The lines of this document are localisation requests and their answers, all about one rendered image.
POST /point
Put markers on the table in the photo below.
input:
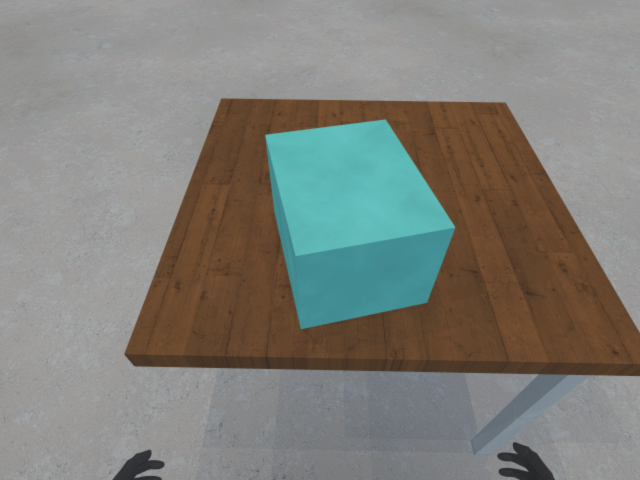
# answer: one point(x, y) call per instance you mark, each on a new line
point(519, 290)

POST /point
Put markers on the carton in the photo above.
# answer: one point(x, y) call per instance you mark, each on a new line
point(361, 231)

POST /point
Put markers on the robot right hand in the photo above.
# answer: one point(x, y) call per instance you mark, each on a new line
point(525, 457)

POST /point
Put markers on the robot left hand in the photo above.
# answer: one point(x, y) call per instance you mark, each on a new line
point(138, 464)

